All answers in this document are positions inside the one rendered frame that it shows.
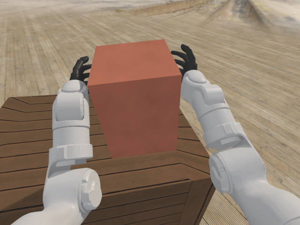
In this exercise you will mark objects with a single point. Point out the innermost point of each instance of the right robot hand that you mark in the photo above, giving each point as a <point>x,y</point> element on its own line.
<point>189,59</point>

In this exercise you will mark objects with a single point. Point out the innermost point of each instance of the pedestal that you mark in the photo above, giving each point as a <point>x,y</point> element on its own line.
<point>163,188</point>

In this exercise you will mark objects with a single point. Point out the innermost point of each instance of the robot left upper arm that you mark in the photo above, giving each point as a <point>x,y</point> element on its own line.
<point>69,196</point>

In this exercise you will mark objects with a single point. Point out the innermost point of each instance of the left robot hand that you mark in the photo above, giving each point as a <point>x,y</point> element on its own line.
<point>79,68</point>

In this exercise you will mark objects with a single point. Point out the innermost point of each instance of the left robot forearm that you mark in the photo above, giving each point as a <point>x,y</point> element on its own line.
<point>70,125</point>

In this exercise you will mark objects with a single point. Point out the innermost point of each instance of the right robot forearm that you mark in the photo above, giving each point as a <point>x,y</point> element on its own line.
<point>221,131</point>

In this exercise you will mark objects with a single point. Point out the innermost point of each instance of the carton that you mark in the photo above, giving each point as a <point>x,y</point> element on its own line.
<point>135,89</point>

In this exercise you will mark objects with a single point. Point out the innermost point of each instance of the robot right upper arm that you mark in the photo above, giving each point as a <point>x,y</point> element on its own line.
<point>239,172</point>

